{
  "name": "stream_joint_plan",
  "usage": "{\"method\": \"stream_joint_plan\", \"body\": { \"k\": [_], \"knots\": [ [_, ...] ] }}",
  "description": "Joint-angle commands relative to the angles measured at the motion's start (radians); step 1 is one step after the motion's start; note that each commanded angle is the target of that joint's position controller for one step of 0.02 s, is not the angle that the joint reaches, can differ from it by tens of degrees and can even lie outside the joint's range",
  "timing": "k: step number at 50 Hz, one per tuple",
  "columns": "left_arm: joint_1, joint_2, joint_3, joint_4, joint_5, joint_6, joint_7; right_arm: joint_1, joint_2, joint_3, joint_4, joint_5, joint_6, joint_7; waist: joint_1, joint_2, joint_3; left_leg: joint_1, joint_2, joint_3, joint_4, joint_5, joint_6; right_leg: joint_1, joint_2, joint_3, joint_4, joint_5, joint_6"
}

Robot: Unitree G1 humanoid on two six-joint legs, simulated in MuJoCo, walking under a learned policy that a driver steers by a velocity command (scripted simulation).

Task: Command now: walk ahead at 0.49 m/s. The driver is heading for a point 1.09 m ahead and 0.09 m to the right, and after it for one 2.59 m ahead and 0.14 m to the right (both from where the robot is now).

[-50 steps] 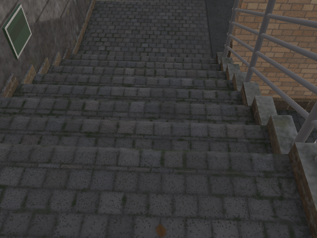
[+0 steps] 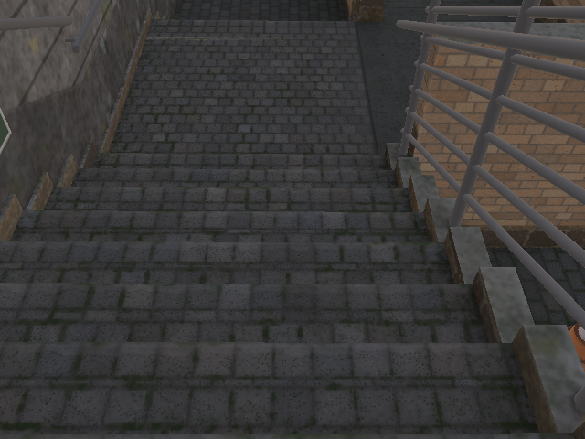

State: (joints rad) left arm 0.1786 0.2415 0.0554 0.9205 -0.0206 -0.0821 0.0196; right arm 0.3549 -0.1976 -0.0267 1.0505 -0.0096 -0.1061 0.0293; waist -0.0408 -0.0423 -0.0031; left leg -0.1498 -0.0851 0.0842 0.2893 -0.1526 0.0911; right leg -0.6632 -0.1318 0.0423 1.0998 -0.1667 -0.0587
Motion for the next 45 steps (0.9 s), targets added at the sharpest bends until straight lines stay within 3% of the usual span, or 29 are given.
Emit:
{"method": "stream_joint_plan", "body": {
  "k": [1,5,10,13,14,15,16,17,18,19,20,21,22,23,24,25,27,30,31,32,33,35,36,38,39,40,41,43,45],
  "knots": [
    [0.005,0.034,0.011,-0.045,0.012,0.003,-0.002,-0.004,-0.133,-0.019,-0.05,0.0,-0.008,-0.024,0.039,0.073,0.069,-0.026,0.297,-0.237,-0.183,0.131,0.153,-0.094,-0.038,0.02,-0.147,0.152,0.025],
    [-0.135,0.021,0.005,-0.087,0.009,-0.005,-0.018,0.076,-0.141,-0.018,-0.034,0.014,0.004,-0.035,-0.007,0.082,0.084,0.027,0.269,-0.172,-0.172,0.168,0.111,-0.065,0.001,-0.023,-0.38,0.302,0.03],
    [-0.278,0.013,-0.006,-0.15,0.001,-0.019,-0.056,0.155,-0.153,-0.023,-0.001,0.02,0.031,-0.04,-0.049,0.087,0.113,0.147,0.301,-0.153,-0.088,0.24,0.102,-0.057,0.05,-0.051,-0.523,0.245,0.017],
    [-0.247,0.046,0.003,-0.167,-0.004,-0.027,-0.074,0.145,-0.166,-0.032,0.005,0.023,0.045,-0.045,-0.008,0.12,0.087,0.223,0.343,-0.167,-0.009,0.348,0.084,0.016,0.071,-0.056,-0.573,0.123,-0.025],
    [-0.176,0.074,0.014,-0.153,0.0,-0.03,-0.073,0.116,-0.187,-0.037,0.002,0.022,0.05,-0.048,0.035,0.14,0.051,0.232,0.337,-0.158,0.069,0.514,0.071,0.116,0.101,-0.078,-0.593,0.092,-0.046],
    [-0.006,0.109,0.035,-0.1,0.005,-0.036,-0.077,0.098,-0.172,-0.034,-0.008,0.017,0.054,-0.048,0.113,0.15,-0.053,0.175,0.296,-0.125,0.219,0.668,0.06,0.36,0.145,-0.101,-0.552,0.14,-0.065],
    [0.182,0.192,0.061,-0.053,0.015,-0.038,-0.068,0.057,-0.153,-0.02,-0.038,0.012,0.058,-0.051,0.199,0.073,-0.176,0.038,0.224,-0.074,0.513,0.511,0.016,0.612,0.025,0.03,-0.562,0.204,-0.127],
    [0.288,0.266,0.075,-0.032,0.026,-0.036,-0.065,0.219,-0.03,0.011,-0.032,0.001,0.041,-0.038,0.15,-0.168,-0.377,-0.357,0.048,-0.051,0.942,-0.037,-0.052,1.038,-0.227,0.463,-0.606,0.053,-0.296],
    [0.302,0.189,0.051,-0.02,0.017,-0.025,-0.067,0.212,-0.067,0.001,-0.018,0.028,0.005,-0.033,0.154,-0.222,-0.44,-0.493,0.032,-0.218,1.07,-0.406,-0.027,1.057,-0.265,0.68,-0.761,-0.041,-0.295],
    [0.214,0.136,0.034,-0.036,0.006,-0.022,-0.061,0.108,-0.154,-0.026,-0.057,0.06,-0.009,-0.036,0.14,-0.162,-0.257,-0.565,0.096,-0.203,1.129,-0.358,-0.018,0.905,-0.23,0.54,-0.779,-0.074,-0.229],
    [0.118,0.107,0.022,-0.06,0.009,-0.02,-0.057,0.027,-0.158,-0.028,-0.077,0.066,-0.011,-0.047,0.118,-0.065,-0.145,-0.555,0.143,-0.174,1.103,-0.26,-0.02,0.733,-0.197,0.411,-0.81,-0.02,-0.192],
    [0.05,0.078,0.013,-0.068,0.024,-0.02,-0.059,0.005,-0.153,-0.039,-0.08,0.063,-0.003,-0.061,0.081,-0.005,-0.075,-0.497,0.174,-0.175,1.029,-0.174,-0.029,0.579,-0.16,0.316,-0.849,0.052,-0.168],
    [0.006,0.066,0.01,-0.067,0.035,-0.029,-0.055,0.035,-0.14,-0.046,-0.072,0.045,0.013,-0.073,0.036,-0.002,-0.029,-0.403,0.215,-0.186,0.933,-0.105,-0.03,0.455,-0.105,0.205,-0.887,0.087,-0.146],
    [0.005,0.056,0.012,-0.057,0.037,-0.03,-0.054,0.058,-0.107,-0.046,-0.066,0.043,0.026,-0.079,0.022,-0.036,-0.013,-0.356,0.225,-0.175,0.873,-0.093,-0.032,0.415,-0.078,0.167,-0.914,0.083,-0.147],
    [0.037,0.065,0.017,-0.031,0.029,-0.032,-0.049,0.071,-0.09,-0.048,-0.06,0.04,0.032,-0.084,0.011,-0.023,-0.01,-0.337,0.231,-0.17,0.828,-0.102,-0.038,0.41,-0.077,0.159,-0.921,0.131,-0.155],
    [0.073,0.074,0.019,-0.012,0.029,-0.032,-0.043,0.057,-0.096,-0.055,-0.067,0.039,0.037,-0.087,0.009,-0.018,-0.002,-0.348,0.234,-0.165,0.785,-0.097,-0.044,0.413,-0.075,0.147,-0.926,0.164,-0.164],
    [0.112,0.127,0.039,0.004,0.023,-0.031,-0.029,-0.043,-0.105,-0.058,-0.107,0.037,0.038,-0.087,0.021,-0.002,0.03,-0.447,0.247,-0.167,0.679,-0.04,-0.054,0.464,-0.1,0.167,-0.963,0.117,-0.176],
    [0.147,0.141,0.049,0.026,0.032,-0.016,-0.011,-0.172,-0.087,-0.053,-0.154,0.025,0.04,-0.076,0.047,-0.006,0.017,-0.482,0.235,-0.152,0.537,0.108,-0.062,0.518,-0.08,0.109,-0.951,0.239,-0.152],
    [0.151,0.138,0.049,0.031,0.03,-0.012,-0.011,-0.185,-0.085,-0.053,-0.158,0.028,0.041,-0.071,0.045,-0.013,0.014,-0.474,0.228,-0.144,0.515,0.141,-0.063,0.519,-0.07,0.08,-0.947,0.254,-0.147],
    [0.185,0.125,0.046,0.046,0.041,-0.017,-0.01,-0.128,-0.107,-0.065,-0.121,0.033,0.045,-0.06,0.034,-0.026,-0.032,-0.438,0.223,-0.134,0.601,0.224,-0.061,0.529,-0.066,0.055,-0.897,0.283,-0.157],
    [0.216,0.104,0.042,0.056,0.026,-0.019,-0.012,-0.104,-0.118,-0.07,-0.11,0.044,0.053,-0.048,0.033,-0.033,-0.033,-0.489,0.237,-0.154,0.631,0.214,-0.053,0.555,-0.082,0.079,-0.882,0.227,-0.173],
    [0.229,0.078,0.032,0.045,0.02,-0.018,-0.015,-0.184,-0.128,-0.072,-0.129,0.043,0.057,-0.04,0.055,-0.011,0.037,-0.588,0.241,-0.161,0.64,0.203,-0.036,0.562,-0.099,0.114,-0.877,0.099,-0.184],
    [0.293,0.052,0.023,0.082,0.009,-0.018,-0.002,-0.255,-0.136,-0.076,-0.161,0.043,0.044,-0.026,0.069,-0.029,0.068,-0.755,0.28,-0.238,0.615,0.237,-0.027,0.694,-0.129,0.164,-0.804,0.092,-0.164],
    [0.439,0.069,0.025,0.112,0.01,-0.022,0.008,-0.387,-0.139,-0.08,-0.218,0.034,0.023,-0.005,0.137,-0.027,0.094,-0.987,0.278,-0.248,0.535,0.199,-0.017,0.884,-0.162,0.22,-0.748,0.025,-0.163],
    [0.453,0.073,0.026,0.108,0.013,-0.02,0.015,-0.411,-0.128,-0.077,-0.228,0.026,0.016,0.008,0.141,-0.015,0.093,-1.007,0.274,-0.25,0.516,0.206,-0.017,0.894,-0.171,0.231,-0.718,0.041,-0.165],
    [0.445,0.101,0.031,0.097,0.016,-0.014,0.019,-0.407,-0.113,-0.073,-0.236,0.02,0.008,0.019,0.133,-0.017,0.094,-1.004,0.267,-0.239,0.52,0.219,-0.018,0.864,-0.181,0.244,-0.699,0.063,-0.17],
    [0.376,0.094,0.026,0.067,0.017,-0.006,0.035,-0.39,-0.112,-0.068,-0.236,0.009,0.008,0.038,0.101,-0.003,0.106,-0.868,0.277,-0.232,0.406,0.388,-0.024,0.706,-0.132,0.161,-0.662,-0.008,-0.148],
    [0.304,0.082,0.018,0.028,0.01,-0.003,0.042,-0.394,-0.075,-0.05,-0.217,-0.013,0.003,0.058,0.111,0.028,0.097,-0.553,0.213,-0.15,0.351,0.632,-0.026,0.405,-0.059,0.065,-0.606,-0.123,-0.114],
    [0.301,0.108,0.025,0.021,0.001,-0.001,0.04,-0.384,-0.069,-0.042,-0.216,0.001,0.007,0.057,0.127,0.023,0.107,-0.358,0.164,-0.116,0.3,0.703,-0.03,0.27,-0.032,0.012,-0.546,-0.173,-0.086]
  ]
}}
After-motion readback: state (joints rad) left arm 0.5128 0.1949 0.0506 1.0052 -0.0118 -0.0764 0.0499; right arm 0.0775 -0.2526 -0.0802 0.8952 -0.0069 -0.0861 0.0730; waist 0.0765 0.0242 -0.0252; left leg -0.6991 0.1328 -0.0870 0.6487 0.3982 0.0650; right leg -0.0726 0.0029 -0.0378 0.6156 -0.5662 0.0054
